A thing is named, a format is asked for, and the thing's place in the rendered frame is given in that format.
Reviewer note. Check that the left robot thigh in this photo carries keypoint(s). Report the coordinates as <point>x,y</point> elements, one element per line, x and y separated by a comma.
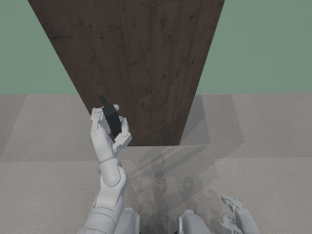
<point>129,223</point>

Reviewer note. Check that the robot right hand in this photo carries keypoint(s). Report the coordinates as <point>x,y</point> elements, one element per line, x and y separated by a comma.
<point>241,223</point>

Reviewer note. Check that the left robot forearm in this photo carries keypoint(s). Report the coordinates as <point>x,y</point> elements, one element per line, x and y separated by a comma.
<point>106,209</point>

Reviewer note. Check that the handle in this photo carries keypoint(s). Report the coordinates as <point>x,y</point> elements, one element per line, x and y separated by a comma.
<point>111,116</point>

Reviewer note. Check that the robot left hand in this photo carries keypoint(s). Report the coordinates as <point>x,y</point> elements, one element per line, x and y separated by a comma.
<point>100,139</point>

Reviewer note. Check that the cupboard door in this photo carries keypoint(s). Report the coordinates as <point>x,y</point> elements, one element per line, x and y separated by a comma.
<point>143,55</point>

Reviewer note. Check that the left robot shin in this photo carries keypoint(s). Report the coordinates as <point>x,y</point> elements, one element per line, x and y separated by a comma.
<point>128,210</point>

